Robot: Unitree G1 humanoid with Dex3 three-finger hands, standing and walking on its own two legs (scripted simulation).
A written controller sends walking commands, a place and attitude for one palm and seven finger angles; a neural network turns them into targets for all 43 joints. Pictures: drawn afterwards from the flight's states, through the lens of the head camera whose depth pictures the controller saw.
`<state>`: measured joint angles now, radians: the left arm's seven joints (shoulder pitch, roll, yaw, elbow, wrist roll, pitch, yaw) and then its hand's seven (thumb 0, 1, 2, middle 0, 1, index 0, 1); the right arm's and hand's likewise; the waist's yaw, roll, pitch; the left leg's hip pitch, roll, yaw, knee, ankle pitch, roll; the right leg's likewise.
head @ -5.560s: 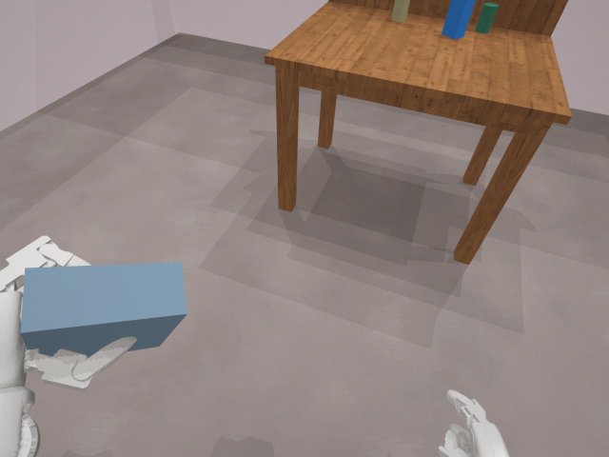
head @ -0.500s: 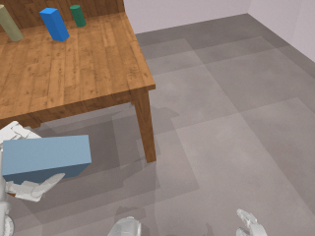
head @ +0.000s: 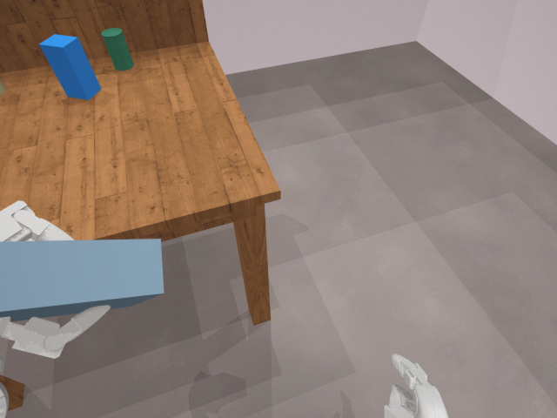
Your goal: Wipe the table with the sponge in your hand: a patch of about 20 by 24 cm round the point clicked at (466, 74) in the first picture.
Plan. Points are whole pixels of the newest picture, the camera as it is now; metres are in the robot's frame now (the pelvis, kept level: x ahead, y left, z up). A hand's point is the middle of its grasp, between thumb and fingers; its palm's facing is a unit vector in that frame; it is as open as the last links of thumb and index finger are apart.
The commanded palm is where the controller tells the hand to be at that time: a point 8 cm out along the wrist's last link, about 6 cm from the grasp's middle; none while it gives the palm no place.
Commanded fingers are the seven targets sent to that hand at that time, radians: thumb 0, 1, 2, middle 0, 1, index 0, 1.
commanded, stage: take the last steps up to it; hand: left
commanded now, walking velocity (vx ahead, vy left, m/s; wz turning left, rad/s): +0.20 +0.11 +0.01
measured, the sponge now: (102, 280) +0.22 +0.20 +0.16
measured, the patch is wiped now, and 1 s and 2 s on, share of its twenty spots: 0.00 0.00 0.00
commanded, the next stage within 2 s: come to a stop and stand still in 0.30 s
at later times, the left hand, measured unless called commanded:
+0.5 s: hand (51, 197) +0.31 +0.29 +0.18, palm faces +0.39 -0.82 -0.41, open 9.3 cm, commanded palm +0.25 +0.32 +0.18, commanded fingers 0.00 0.10 1.30 -1.20 -1.60 -1.20 -1.60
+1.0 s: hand (22, 192) +0.31 +0.31 +0.20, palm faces +0.47 -0.77 -0.44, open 9.3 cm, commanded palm +0.23 +0.31 +0.18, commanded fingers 0.00 0.10 1.30 -1.20 -1.60 -1.20 -1.60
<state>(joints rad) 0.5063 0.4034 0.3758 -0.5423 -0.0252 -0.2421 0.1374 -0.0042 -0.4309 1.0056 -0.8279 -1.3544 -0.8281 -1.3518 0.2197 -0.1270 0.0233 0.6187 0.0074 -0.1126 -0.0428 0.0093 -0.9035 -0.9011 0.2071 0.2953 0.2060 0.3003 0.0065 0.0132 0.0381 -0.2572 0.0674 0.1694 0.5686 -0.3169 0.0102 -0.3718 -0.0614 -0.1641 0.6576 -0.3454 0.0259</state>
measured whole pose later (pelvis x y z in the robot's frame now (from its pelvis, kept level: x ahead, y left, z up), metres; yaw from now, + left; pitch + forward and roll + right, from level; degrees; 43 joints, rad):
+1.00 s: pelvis +0.06 +0.03 +0.00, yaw -2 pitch -2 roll +1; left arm 0.21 0.49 0.45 -0.31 -0.02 -0.23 0.10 0.00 -0.43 1.01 -0.83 -1.36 -0.83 -1.35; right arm 0.22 -0.23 -0.03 0.61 0.01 -0.10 -0.06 0.01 -0.91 -0.90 0.20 0.29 0.20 0.30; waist 0.06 -0.05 0.08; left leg -0.26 0.02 0.07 0.54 -0.25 0.00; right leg -0.33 -0.02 -0.12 0.54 -0.20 -0.06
